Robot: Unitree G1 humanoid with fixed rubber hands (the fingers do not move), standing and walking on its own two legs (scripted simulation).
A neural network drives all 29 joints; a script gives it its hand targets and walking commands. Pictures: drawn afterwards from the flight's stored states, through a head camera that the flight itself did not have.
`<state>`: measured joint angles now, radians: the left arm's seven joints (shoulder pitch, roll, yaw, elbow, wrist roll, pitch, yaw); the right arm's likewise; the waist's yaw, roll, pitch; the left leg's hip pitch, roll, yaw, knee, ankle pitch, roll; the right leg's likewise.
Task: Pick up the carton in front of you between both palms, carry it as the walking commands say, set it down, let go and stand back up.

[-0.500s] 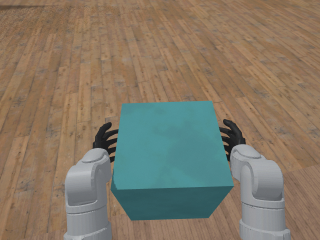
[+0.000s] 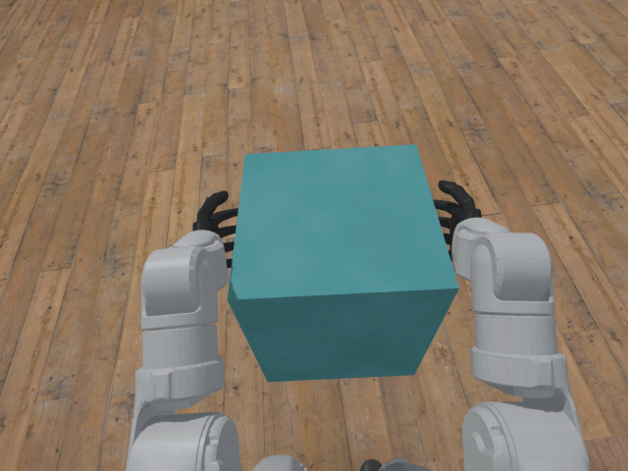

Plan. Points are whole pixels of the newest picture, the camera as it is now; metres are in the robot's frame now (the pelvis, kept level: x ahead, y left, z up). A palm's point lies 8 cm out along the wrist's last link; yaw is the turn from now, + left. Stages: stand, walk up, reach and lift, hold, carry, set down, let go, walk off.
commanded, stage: carry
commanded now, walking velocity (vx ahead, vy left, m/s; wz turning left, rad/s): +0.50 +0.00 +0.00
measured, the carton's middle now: (335, 272) +0.36 +0.02 +0.01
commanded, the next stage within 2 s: none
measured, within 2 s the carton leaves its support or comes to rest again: neither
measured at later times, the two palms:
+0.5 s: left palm (233, 97) +0.71 +0.20 +0.04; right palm (401, 88) +0.71 -0.10 +0.04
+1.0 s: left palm (178, 23) +0.91 +0.33 +0.07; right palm out of the picture +1.05 +0.07 +0.06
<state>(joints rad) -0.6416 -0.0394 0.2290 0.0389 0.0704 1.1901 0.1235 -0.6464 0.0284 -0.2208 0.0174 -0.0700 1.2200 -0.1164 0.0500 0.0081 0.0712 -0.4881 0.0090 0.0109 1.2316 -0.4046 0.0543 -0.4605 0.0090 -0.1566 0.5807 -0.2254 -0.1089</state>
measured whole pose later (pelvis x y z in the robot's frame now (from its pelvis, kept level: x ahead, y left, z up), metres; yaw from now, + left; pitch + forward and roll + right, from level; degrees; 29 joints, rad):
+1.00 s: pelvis +0.67 +0.05 -0.03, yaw +24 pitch +6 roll +2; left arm -0.53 -0.07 0.23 -0.08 0.07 1.15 0.13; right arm -0.58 0.05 -0.19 -0.03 -0.05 1.17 -0.13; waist 0.04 -0.01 0.01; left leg -0.53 -0.01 0.04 0.86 -0.39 0.01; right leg -0.29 -0.08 -0.16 0.37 -0.19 -0.03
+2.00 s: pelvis +1.28 +0.17 -0.04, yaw -7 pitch +5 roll +1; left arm -0.14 -0.13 0.10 -0.36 0.10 1.20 0.09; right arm -0.11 0.13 -0.09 -0.39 -0.11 1.20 -0.08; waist 0.00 0.01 -0.14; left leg -0.60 0.09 0.07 0.58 -0.09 -0.09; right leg -0.02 0.09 0.08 0.29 -0.34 -0.10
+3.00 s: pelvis +1.89 -0.02 -0.06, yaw -12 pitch +2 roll +2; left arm -0.11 -0.13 0.10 -0.41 0.10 1.19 0.08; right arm -0.13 0.13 -0.07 -0.42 -0.11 1.21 -0.08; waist 0.00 -0.01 -0.08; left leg -0.53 0.02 0.25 0.57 -0.04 0.09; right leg 0.15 -0.11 -0.38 0.33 -0.46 0.06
